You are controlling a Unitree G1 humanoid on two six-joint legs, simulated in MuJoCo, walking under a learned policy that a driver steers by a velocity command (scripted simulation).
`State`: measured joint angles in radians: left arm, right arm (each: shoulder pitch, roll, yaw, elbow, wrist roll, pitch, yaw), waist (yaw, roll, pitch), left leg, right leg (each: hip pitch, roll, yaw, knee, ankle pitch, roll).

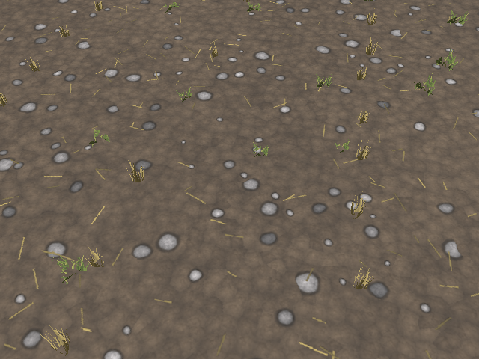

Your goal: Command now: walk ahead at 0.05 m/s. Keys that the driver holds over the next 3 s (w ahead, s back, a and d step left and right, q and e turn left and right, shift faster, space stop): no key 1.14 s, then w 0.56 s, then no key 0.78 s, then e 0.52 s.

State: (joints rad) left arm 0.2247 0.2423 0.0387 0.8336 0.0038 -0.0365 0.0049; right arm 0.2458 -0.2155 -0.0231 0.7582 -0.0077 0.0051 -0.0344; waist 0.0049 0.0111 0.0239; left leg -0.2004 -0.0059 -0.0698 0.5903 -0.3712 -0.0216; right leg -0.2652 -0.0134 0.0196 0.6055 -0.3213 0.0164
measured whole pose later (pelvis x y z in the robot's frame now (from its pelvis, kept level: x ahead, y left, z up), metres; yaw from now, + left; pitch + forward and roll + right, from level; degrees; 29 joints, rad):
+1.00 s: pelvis -0.01 -0.01 +0.01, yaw -1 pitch -2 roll +0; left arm 0.21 0.20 0.02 1.07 0.00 0.01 0.04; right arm 0.31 -0.18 -0.01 1.09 0.00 -0.01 -0.05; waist 0.01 0.00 0.04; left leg -0.17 0.02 -0.06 0.51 -0.31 -0.04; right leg -0.24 0.01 0.02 0.53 -0.26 0.00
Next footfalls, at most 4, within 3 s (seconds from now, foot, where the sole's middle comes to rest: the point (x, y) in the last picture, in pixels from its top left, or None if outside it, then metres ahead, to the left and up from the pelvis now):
1.76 right None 0.36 -0.13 -0.77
2.16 left None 0.40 0.10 -0.77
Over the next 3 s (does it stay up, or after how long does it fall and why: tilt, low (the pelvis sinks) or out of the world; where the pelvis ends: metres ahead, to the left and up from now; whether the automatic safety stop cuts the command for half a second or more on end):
stays up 0.33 0.01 0.01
